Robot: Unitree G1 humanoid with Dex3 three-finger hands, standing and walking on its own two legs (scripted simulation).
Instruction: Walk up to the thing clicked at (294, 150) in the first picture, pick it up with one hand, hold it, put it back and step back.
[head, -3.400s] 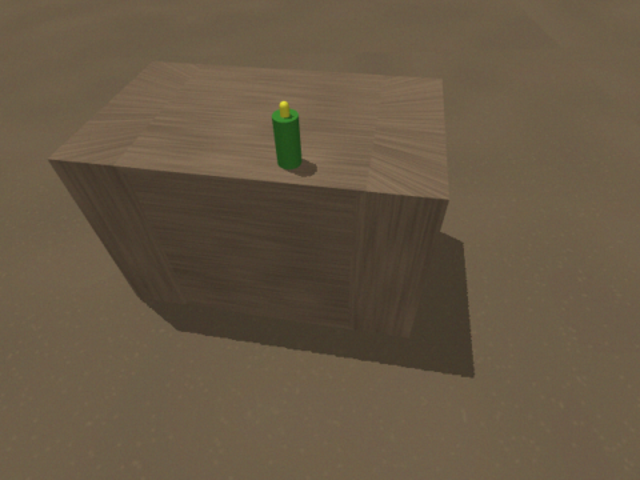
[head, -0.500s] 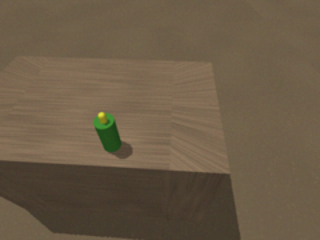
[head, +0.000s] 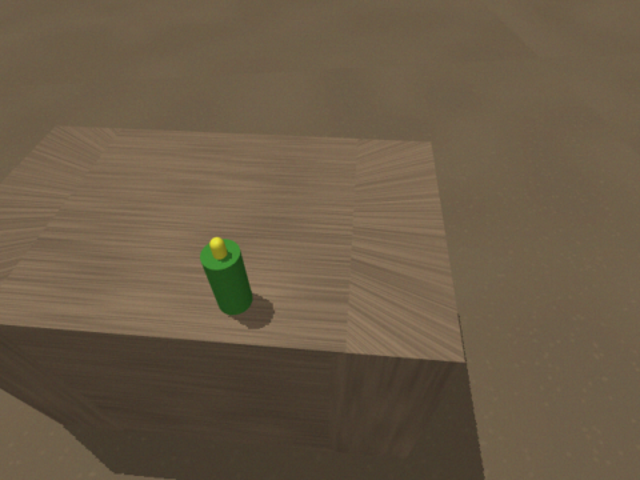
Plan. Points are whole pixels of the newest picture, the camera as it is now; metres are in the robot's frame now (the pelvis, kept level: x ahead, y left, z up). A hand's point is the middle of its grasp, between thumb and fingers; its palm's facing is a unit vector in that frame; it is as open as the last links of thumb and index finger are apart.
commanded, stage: walk up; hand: left
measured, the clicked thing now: (226, 272) +0.44 +0.19 -0.05
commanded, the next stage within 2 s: stand in 0.34 s
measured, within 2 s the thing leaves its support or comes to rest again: neither
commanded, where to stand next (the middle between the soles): +0.04 -0.01 m, yaw -2 degrees
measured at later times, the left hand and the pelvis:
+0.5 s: hand out of the picture +0.08 +0.25 -0.15, palm faces +0.00 -0.94 -0.34, open 7.3 cm; pelvis +0.01 -0.01 +0.00, yaw +0 degrees
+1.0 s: hand out of the picture +0.10 +0.24 -0.15, palm faces -0.01 -0.94 -0.34, open 7.3 cm; pelvis +0.03 -0.01 +0.00, yaw +0 degrees
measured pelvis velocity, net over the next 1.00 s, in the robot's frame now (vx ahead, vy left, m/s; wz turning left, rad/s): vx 0.03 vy -0.01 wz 0.01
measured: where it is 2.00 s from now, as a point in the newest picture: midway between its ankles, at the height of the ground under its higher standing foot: outside the picture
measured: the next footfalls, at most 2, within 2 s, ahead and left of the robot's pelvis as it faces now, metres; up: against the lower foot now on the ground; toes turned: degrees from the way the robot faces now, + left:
none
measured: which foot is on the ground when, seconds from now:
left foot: down 0.00-1.00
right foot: down 0.00-1.00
